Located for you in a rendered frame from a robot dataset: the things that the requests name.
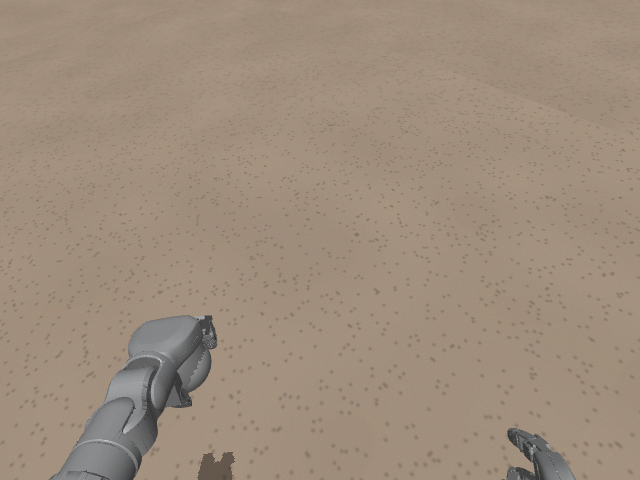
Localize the right robot hand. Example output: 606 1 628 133
501 428 576 480

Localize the ball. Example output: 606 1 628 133
177 340 212 393

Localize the left robot arm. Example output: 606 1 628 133
49 351 177 480

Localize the left robot hand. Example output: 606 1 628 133
128 315 217 408

